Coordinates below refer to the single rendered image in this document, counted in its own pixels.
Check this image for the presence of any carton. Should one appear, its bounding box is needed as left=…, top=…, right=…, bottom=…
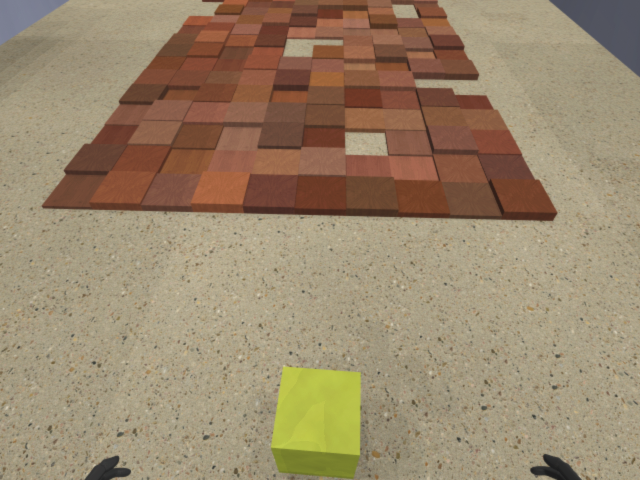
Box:
left=271, top=367, right=361, bottom=479

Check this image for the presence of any robot right hand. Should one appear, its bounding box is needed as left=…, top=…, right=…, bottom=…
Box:
left=530, top=454, right=582, bottom=480

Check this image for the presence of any robot left hand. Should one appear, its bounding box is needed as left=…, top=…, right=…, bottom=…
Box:
left=85, top=456, right=131, bottom=480

